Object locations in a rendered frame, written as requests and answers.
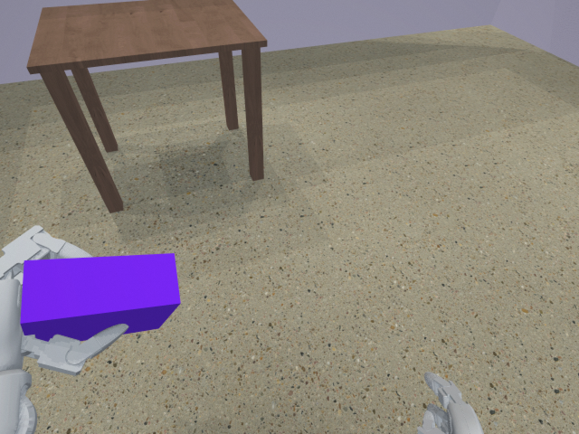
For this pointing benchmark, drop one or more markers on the robot right hand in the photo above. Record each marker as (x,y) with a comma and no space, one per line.
(460,418)

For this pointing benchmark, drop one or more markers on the table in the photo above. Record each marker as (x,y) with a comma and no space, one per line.
(77,37)

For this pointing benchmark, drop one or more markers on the robot left hand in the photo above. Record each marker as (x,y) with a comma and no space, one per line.
(61,354)

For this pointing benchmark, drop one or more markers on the sponge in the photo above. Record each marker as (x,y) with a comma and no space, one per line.
(80,297)

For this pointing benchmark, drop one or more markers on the robot left forearm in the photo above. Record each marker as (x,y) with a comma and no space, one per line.
(17,413)

